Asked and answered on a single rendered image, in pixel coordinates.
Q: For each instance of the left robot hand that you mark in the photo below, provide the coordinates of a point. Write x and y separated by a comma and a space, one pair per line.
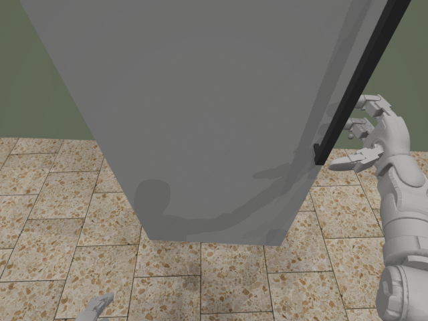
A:
95, 307

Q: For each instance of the handle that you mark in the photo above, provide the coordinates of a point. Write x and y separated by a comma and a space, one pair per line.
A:
381, 36

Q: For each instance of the robot right forearm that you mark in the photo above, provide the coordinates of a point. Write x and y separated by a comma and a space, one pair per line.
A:
404, 212

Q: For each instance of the right robot hand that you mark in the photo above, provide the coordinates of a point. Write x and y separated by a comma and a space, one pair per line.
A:
390, 134

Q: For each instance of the fridge door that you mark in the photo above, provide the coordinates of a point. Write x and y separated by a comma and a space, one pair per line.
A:
207, 111

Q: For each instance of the robot right upper arm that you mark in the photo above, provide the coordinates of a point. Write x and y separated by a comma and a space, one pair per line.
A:
402, 294

